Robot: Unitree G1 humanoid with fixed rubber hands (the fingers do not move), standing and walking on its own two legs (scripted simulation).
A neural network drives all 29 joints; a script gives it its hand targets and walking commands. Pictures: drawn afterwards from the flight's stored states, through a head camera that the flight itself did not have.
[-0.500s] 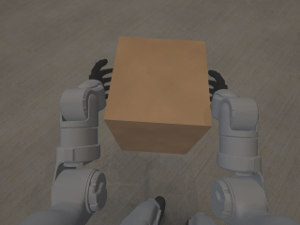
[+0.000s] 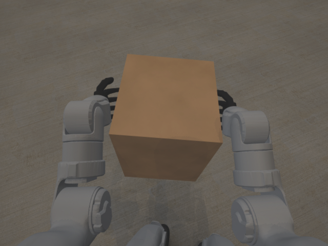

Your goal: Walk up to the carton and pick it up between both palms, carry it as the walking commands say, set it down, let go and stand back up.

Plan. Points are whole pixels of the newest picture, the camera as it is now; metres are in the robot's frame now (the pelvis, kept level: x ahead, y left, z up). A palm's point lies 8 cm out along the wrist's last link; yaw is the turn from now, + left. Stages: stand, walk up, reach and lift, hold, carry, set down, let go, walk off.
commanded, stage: carry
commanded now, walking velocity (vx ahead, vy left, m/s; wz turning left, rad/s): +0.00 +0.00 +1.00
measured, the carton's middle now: (164, 124) +0.39 +0.03 +0.04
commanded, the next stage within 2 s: none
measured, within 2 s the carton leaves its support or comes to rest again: neither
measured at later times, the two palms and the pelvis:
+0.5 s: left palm out of the picture +0.18 +0.38 +0.12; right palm (118, 142) +0.31 +0.13 +0.10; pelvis -0.10 +0.06 +0.01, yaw +26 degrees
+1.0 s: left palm out of the picture -0.11 +0.45 +0.12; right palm out of the picture +0.12 +0.28 +0.12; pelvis -0.21 +0.07 +0.00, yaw +54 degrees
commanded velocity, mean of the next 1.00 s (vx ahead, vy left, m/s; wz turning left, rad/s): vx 0.00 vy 0.00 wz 1.00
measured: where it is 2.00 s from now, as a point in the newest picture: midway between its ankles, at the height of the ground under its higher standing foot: outside the picture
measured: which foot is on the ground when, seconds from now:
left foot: down 0.00-0.00, up 0.02-0.22, down 0.24-0.62, up 0.64-0.90, down 0.92-1.00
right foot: down 0.00-0.26, up 0.28-0.60, down 0.62-0.92, up 0.94-1.00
